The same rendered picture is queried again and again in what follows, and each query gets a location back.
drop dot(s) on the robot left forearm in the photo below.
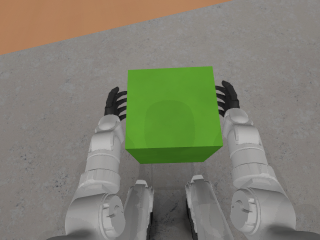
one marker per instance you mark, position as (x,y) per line
(102,165)

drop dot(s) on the left robot hand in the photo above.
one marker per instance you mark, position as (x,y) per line
(112,104)

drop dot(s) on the robot thigh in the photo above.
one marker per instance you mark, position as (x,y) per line
(210,220)
(137,207)

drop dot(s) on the robot right upper arm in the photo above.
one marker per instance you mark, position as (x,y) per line
(262,214)

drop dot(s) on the carton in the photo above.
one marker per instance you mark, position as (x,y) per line
(172,115)

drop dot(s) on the robot left upper arm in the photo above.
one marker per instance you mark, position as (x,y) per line
(94,217)

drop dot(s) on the robot right forearm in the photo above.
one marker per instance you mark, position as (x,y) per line
(249,164)

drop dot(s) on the right robot thigh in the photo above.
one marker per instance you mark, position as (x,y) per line
(210,220)

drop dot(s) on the right robot hand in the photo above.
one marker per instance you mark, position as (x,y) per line
(230,97)

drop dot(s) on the left robot thigh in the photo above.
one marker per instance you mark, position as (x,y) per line
(137,207)

